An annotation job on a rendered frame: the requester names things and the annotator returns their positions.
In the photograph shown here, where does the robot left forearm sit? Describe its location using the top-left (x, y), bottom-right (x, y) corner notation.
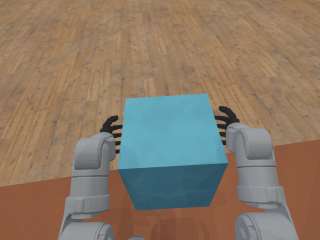
top-left (58, 132), bottom-right (116, 240)

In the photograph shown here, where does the carton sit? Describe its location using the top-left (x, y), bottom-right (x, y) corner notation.
top-left (117, 93), bottom-right (229, 211)

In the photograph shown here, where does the left robot upper arm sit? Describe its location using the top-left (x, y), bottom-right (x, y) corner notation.
top-left (59, 222), bottom-right (114, 240)

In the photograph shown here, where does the robot right hand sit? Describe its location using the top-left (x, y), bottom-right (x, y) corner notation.
top-left (214, 106), bottom-right (240, 145)

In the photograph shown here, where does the robot left hand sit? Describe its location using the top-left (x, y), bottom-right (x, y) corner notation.
top-left (100, 115), bottom-right (123, 154)

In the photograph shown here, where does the right robot upper arm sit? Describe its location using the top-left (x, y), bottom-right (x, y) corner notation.
top-left (235, 212), bottom-right (298, 240)

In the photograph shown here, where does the robot right forearm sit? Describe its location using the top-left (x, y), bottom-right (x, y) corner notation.
top-left (225, 122), bottom-right (299, 240)

